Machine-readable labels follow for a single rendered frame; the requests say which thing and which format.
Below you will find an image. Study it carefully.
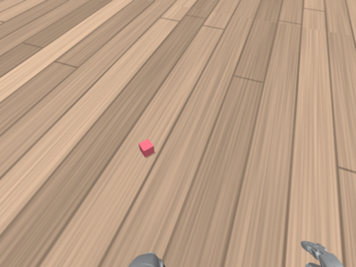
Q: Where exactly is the cube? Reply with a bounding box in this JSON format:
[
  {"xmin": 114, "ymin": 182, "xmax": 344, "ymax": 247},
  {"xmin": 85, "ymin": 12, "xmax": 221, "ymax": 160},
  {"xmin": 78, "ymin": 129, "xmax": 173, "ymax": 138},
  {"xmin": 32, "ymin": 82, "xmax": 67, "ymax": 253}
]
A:
[{"xmin": 139, "ymin": 139, "xmax": 155, "ymax": 157}]

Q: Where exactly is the right robot hand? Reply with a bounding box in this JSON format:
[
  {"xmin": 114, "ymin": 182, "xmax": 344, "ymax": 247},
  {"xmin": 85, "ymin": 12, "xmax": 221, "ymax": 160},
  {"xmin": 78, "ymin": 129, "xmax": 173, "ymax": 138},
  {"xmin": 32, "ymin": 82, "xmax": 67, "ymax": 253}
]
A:
[{"xmin": 301, "ymin": 241, "xmax": 344, "ymax": 267}]

